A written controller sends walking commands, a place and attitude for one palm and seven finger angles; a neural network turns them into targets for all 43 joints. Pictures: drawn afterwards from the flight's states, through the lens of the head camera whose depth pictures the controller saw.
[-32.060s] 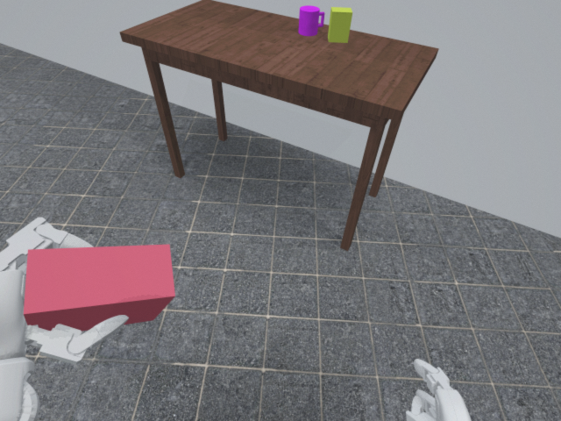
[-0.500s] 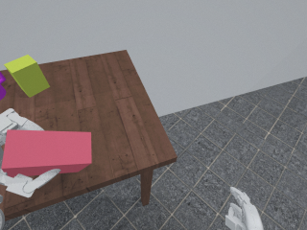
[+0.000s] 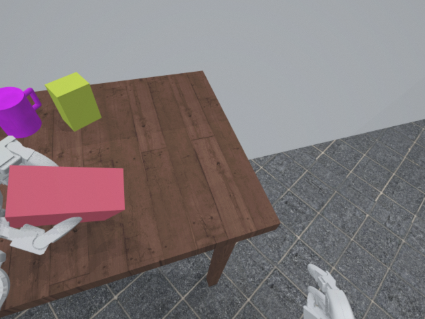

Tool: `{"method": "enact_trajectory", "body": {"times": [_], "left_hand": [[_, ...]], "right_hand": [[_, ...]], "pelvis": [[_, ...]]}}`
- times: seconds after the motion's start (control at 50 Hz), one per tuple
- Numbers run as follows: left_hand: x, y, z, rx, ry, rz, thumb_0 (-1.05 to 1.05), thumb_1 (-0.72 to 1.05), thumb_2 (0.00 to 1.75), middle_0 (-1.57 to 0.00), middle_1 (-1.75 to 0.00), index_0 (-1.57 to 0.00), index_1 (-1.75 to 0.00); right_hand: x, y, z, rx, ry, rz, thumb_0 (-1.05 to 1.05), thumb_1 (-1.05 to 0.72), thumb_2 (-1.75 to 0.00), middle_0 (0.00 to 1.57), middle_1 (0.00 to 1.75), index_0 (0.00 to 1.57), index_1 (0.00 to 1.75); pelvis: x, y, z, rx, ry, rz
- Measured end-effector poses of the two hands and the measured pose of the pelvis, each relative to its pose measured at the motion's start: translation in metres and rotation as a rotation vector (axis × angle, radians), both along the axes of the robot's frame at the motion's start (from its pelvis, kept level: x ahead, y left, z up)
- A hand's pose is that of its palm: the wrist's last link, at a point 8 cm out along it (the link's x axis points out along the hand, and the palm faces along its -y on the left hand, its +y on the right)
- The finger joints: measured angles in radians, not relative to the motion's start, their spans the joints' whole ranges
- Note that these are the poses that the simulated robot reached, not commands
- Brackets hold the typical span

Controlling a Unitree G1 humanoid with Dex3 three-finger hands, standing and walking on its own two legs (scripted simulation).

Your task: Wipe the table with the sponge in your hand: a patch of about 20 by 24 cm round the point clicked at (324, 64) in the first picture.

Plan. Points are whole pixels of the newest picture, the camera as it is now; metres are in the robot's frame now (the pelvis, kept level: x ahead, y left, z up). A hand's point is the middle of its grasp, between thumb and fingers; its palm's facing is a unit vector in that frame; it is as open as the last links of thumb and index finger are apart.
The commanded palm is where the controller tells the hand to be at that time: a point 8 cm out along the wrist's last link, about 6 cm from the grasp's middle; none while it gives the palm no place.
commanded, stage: come to a stop and stand still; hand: left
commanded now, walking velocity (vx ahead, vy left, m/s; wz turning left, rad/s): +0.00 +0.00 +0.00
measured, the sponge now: (83, 197) +0.25 +0.22 +0.13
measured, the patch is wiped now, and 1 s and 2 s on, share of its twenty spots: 0.00 0.00 0.00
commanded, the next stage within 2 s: look again from close up in 0.34 s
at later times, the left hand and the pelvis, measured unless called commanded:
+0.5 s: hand (23, 200) +0.22 +0.27 +0.16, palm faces +0.39 -0.85 -0.36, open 9.9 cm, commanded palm +0.16 +0.30 +0.18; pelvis +0.00 +0.02 +0.00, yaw +1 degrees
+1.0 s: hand (42, 211) +0.21 +0.25 +0.16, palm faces +0.38 -0.85 -0.37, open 9.9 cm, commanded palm +0.15 +0.28 +0.18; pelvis -0.01 +0.00 +0.00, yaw +0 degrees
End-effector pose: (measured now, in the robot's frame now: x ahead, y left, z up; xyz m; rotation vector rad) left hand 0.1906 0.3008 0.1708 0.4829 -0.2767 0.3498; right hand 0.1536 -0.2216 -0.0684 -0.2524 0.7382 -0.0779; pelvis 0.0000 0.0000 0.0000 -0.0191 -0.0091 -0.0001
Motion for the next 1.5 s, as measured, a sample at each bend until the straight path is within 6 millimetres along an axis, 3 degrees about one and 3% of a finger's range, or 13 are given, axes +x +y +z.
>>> {"method": "enact_trajectory", "body": {"times": [0.08, 0.18, 0.36, 0.74, 1.04, 1.18, 1.5], "left_hand": [[0.001, 0.007, 0.009, -0.008, -0.066, -0.009, -0.01, -0.48, 1.04, -0.75, -1.34, -0.75, -1.34], [0.001, 0.01, 0.001, -0.025, -0.043, -0.043, -0.01, -0.48, 1.04, -0.74, -1.35, -0.75, -1.34], [-0.006, 0.02, -0.002, -0.036, -0.022, -0.016, -0.01, -0.48, 1.04, -0.75, -1.34, -0.75, -1.34], [-0.015, -0.003, -0.002, -0.033, 0.013, -0.03, -0.01, -0.48, 1.04, -0.75, -1.34, -0.75, -1.34], [-0.02, -0.018, 0.002, -0.048, -0.006, -0.012, -0.01, -0.48, 1.04, -0.75, -1.34, -0.75, -1.34], [-0.017, -0.034, 0.001, -0.058, 0.003, -0.023, -0.01, -0.48, 1.04, -0.75, -1.35, -0.75, -1.34], [-0.013, -0.077, 0.007, -0.019, 0.038, -0.068, -0.01, -0.48, 1.04, -0.75, -1.34, -0.75, -1.34]], "right_hand": [[0.018, 0.02, 0.008, 0.019, -0.056, 0.029, 0.02, -0.91, -0.9, 0.21, 0.3, 0.2, 0.3], [0.035, 0.039, 0.016, 0.035, -0.106, 0.052, 0.01, -0.91, -0.9, 0.21, 0.3, 0.2, 0.3], [0.034, 0.047, 0.015, 0.032, -0.088, 0.078, 0.01, -0.9, -0.9, 0.21, 0.3, 0.2, 0.3], [-0.001, 0.002, 0.008, -0.002, -0.034, -0.016, 0.01, -0.91, -0.9, 0.21, 0.3, 0.2, 0.3], [0.001, -0.008, 0.011, 0.02, -0.065, -0.016, 0.01, -0.91, -0.9, 0.21, 0.3, 0.2, 0.3], [0.003, -0.016, 0.011, 0.04, -0.065, -0.006, 0.01, -0.91, -0.9, 0.21, 0.3, 0.2, 0.3], [-0.002, -0.074, 0.004, 0.006, -0.042, -0.072, 0.01, -0.91, -0.9, 0.21, 0.3, 0.2, 0.3]], "pelvis": [[0.004, 0.012, 0.0, -0.002, -0.001, 0.0], [0.006, 0.022, -0.001, -0.002, -0.005, 0.0], [0.004, 0.025, 0.0, -0.007, -0.015, 0.009], [-0.004, 0.009, 0.002, -0.004, -0.013, 0.012], [-0.009, -0.007, 0.004, 0.007, -0.018, 0.004], [-0.01, -0.022, 0.003, 0.007, -0.009, 0.0], [-0.009, -0.057, -0.001, 0.008, 0.009, -0.009]]}}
